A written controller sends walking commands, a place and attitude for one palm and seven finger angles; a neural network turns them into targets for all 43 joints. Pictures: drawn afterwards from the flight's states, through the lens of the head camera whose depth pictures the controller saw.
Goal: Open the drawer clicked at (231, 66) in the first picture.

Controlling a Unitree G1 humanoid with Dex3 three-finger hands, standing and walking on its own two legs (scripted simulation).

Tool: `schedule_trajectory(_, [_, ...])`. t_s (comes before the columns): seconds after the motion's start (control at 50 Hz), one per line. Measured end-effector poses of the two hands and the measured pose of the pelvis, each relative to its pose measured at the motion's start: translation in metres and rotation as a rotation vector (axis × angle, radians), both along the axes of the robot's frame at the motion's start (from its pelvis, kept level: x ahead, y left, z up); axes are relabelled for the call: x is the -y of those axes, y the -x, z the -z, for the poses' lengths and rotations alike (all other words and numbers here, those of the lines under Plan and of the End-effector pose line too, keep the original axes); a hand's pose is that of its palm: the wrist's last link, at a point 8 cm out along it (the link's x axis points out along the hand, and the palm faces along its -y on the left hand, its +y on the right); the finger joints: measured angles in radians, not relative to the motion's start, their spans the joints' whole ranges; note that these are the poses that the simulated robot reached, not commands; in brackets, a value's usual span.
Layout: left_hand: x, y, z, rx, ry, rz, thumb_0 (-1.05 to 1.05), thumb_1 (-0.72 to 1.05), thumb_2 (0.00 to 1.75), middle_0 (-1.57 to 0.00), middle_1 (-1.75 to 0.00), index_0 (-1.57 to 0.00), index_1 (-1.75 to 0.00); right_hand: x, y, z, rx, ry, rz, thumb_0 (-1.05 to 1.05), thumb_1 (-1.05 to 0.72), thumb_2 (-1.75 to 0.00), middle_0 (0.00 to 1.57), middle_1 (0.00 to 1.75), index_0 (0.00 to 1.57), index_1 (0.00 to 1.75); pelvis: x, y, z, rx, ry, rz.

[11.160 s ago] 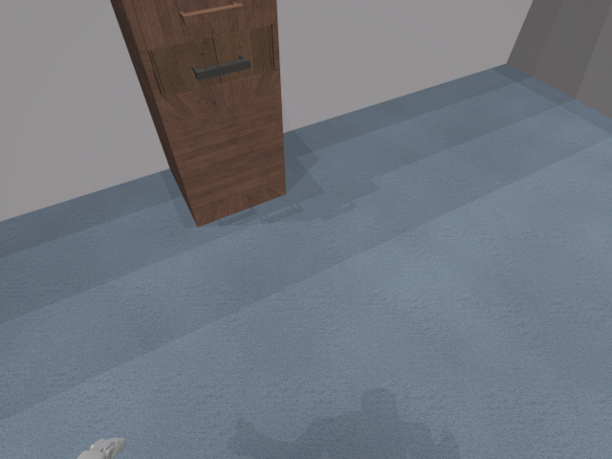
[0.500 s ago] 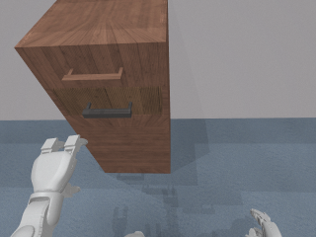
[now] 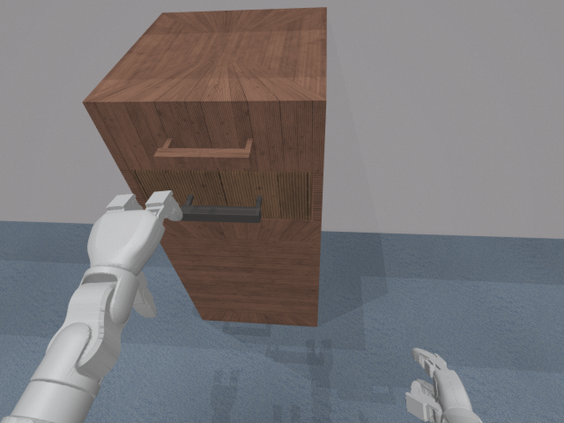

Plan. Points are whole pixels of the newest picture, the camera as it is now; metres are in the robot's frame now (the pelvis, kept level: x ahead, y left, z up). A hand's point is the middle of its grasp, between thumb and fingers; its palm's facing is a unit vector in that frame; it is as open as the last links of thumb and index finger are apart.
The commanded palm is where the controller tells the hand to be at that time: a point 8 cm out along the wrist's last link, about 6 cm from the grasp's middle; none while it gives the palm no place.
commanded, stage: raise the hand with hooked fingers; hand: left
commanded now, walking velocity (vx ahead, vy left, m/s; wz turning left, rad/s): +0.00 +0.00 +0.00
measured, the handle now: (222, 206) +0.54 +0.22 -0.07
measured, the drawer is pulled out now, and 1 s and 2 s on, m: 0.00 0.00 0.00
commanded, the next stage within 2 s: move the hooked fingers above the handle in 0.38 s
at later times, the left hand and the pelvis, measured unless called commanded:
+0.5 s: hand (156, 262) +0.30 +0.22 +0.08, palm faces +0.07 -0.08 -0.99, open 13.8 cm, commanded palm +0.28 +0.22 +0.14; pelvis -0.01 -0.01 +0.00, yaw +0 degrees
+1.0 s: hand (183, 241) +0.36 +0.21 +0.05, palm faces -0.02 -0.07 -1.00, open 13.8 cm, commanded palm +0.34 +0.22 +0.11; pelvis +0.00 -0.02 +0.00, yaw -1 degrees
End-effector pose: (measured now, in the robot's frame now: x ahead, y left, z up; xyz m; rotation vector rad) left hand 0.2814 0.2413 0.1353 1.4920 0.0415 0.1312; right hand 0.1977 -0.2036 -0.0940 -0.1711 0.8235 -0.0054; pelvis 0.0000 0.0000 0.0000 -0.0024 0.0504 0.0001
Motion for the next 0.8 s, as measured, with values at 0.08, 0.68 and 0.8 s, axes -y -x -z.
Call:
schedule_trajectory(0.08, [0.001, -0.002, -0.007, -0.002, 0.001, 0.016, 0.00, -0.48, 0.30, -0.32, -1.20, -0.32, -1.20, 0.008, 0.014, 0.003, -0.032, 0.004, 0.019, 0.01, -0.90, -0.90, 0.20, 0.30, 0.20, 0.30, 0.001, 0.003, -0.002, 0.006, 0.000, 0.002])
schedule_trajectory(0.68, [0.028, -0.004, 0.014, -0.047, 0.002, 0.052, 0.00, -0.49, 0.30, -0.32, -1.21, -0.32, -1.20, 0.040, 0.030, 0.007, -0.041, 0.026, 0.069, 0.01, -0.91, -0.90, 0.20, 0.30, 0.20, 0.30, 0.018, 0.010, -0.002, 0.005, -0.010, 0.001])
schedule_trajectory(0.8, [0.025, -0.026, 0.019, -0.046, -0.008, 0.049, 0.00, -0.49, 0.30, -0.32, -1.21, -0.32, -1.20, 0.046, 0.034, 0.012, -0.069, 0.040, 0.086, 0.01, -0.91, -0.90, 0.20, 0.30, 0.20, 0.30, 0.021, 0.006, 0.001, -0.021, -0.009, 0.001])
